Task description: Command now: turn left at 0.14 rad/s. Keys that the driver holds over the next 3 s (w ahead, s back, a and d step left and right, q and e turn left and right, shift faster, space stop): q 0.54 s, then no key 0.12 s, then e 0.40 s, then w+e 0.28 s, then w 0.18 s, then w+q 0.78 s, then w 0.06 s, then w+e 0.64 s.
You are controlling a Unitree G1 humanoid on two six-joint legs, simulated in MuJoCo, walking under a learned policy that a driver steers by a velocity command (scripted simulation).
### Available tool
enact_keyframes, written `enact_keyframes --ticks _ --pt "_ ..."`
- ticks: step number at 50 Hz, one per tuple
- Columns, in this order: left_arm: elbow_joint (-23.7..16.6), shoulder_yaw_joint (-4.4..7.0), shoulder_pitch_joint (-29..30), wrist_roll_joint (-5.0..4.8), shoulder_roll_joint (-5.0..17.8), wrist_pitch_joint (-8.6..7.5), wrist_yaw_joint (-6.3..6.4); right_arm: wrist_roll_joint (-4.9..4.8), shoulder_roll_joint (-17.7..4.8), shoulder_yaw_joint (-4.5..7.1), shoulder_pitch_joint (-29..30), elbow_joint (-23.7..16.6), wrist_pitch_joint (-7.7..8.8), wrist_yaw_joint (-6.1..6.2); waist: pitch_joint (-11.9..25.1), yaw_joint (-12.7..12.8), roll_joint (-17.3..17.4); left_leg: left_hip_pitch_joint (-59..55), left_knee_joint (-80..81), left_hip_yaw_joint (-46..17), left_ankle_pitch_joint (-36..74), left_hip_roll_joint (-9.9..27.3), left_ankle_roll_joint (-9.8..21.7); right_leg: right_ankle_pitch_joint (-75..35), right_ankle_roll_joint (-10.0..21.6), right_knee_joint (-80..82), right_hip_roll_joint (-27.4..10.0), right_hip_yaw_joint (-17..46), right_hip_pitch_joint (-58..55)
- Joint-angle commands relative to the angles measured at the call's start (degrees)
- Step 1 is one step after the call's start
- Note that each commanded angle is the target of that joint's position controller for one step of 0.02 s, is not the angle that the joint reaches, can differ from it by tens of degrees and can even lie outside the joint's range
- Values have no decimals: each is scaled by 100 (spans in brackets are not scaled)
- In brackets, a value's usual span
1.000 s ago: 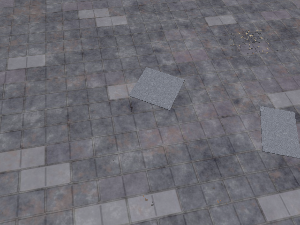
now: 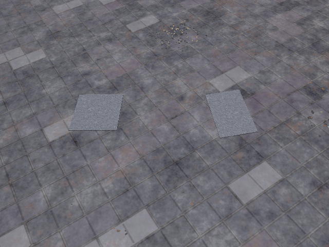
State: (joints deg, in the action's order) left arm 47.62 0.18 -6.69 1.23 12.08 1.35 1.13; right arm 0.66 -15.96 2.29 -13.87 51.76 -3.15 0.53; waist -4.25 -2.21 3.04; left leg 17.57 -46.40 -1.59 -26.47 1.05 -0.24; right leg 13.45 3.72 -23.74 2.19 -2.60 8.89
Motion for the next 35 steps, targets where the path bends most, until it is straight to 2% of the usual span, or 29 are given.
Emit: enact_keyframes --ticks 1,3,6,11,14,16,17,18,19,20,21,22,23,24,25,28,31,33,35 --pt "-164 241 -100 -66 1080 -56 113 6 -626 181 -284 -59 35 -31 422 144 -901 241 -619 -100 85 -133 -79 -3071 717 637 -1553 733 -437" --pt "-152 278 -150 -71 1086 -23 120 -10 -539 191 -170 -90 4 -38 326 213 -872 492 -840 -28 48 -97 -137 -2451 831 710 -1674 732 -436" --pt "-128 305 -196 -14 1007 4 144 13 -469 207 26 -197 -43 -78 160 294 -957 749 -744 84 51 -26 -171 -1631 932 793 -1742 717 -403" --pt "-107 385 -195 36 1085 -22 110 9 -317 178 119 -391 -46 -157 340 302 -991 422 -51 339 -55 27 -40 -1744 1008 554 -1909 563 -367" --pt "-134 441 -138 56 1207 -13 65 -33 -338 186 60 -504 -27 -198 506 250 -1080 41 437 494 -10 -17 110 -2081 912 269 -2024 459 -274" --pt "-160 479 -16 22 1296 22 47 -40 -297 182 -158 -504 27 -217 585 57 -983 -520 1323 630 588 -115 255 -1808 617 -156 -1954 216 -14" --pt "-127 494 -80 27 1287 43 34 -17 -370 197 -283 -491 94 -198 581 -51 -701 -972 2100 414 1250 -124 350 -1202 275 -610 -1810 -15 352" --pt "-161 458 -302 34 1060 71 -10 85 -888 310 -342 -537 182 -136 498 -4 610 -1366 3148 -1124 1712 776 592 138 -187 -1967 -1222 -592 1161" --pt "-570 351 65 11 720 122 49 49 -1707 495 -469 -624 217 -130 282 -46 1552 -1317 3226 -3076 3808 2176 1491 2402 -503 -2886 -40 -515 2451" --pt "-549 360 239 25 892 175 113 47 -1534 511 -717 -525 200 -105 420 -211 790 -1169 3138 -2865 3709 2118 1906 2404 -478 -3713 -211 285 2328" --pt "-459 391 103 -53 971 187 93 -4 -1196 427 -361 -589 176 -63 244 29 378 -1039 3071 -2254 3300 1730 1806 1851 -454 -3963 -343 423 2372" --pt "-368 412 2 -93 1023 144 59 -22 -956 357 112 -702 139 -32 110 217 190 -947 3082 -1812 2928 1283 1510 1303 -437 -3821 -420 490 2348" --pt "-337 446 -51 -13 1114 110 32 -54 -842 319 360 -797 130 -4 156 284 297 -1103 3036 -1622 3028 1028 1331 996 -446 -3759 -418 478 2391" --pt "-273 457 -183 65 1138 106 -6 -64 -765 295 385 -840 135 0 340 277 334 -1255 2958 -1477 3469 887 1309 817 -492 -3869 -367 431 2320" --pt "-257 456 -257 73 1107 115 -34 -73 -774 294 280 -836 148 -18 501 263 224 -1370 2895 -1444 3738 863 1314 741 -536 -3948 -324 428 2280" --pt "-315 431 -253 7 992 156 -37 -66 -895 332 33 -787 191 -38 558 193 119 -1607 2851 -1522 3750 860 1333 680 -641 -3707 -321 449 2408" --pt "-334 422 -203 -2 978 184 -8 -4 -830 287 -86 -755 194 -6 499 81 316 -1616 2895 -1606 3507 856 1342 745 -674 -3210 -335 417 2347" --pt "-349 413 -165 -13 964 185 5 31 -840 266 -133 -731 195 9 487 29 333 -1567 2898 -1694 3445 899 1374 825 -653 -2925 -330 412 2210" --pt "-279 373 -254 -29 879 177 0 69 -701 182 -16 -717 217 32 543 53 273 -1423 2921 -1580 3402 923 1355 837 -594 -2508 -365 398 1817"
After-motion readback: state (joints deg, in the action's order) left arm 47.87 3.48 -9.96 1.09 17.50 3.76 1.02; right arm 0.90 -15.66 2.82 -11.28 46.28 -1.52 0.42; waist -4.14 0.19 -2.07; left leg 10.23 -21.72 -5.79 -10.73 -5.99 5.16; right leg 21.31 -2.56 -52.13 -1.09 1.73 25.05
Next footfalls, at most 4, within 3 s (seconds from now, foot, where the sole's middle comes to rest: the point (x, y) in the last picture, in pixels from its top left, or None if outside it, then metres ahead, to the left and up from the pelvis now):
0.36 left None -0.01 0.12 -0.78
0.86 right None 0.06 -0.07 -0.78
1.18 left None -0.01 0.14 -0.78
1.66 right None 0.28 -0.08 -0.78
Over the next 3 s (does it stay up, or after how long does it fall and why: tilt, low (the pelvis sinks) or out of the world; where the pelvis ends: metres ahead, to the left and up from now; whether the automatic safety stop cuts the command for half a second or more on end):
stays up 0.87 0.13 0.00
